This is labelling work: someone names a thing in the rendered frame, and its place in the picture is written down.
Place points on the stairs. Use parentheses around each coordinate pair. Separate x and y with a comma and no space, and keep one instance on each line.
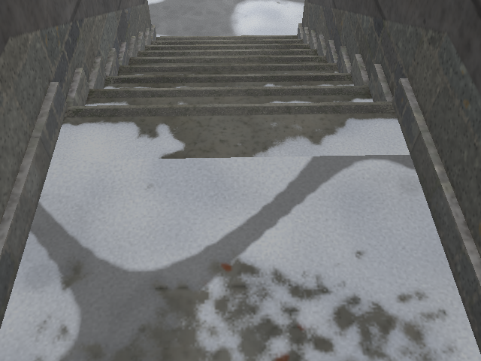
(247,69)

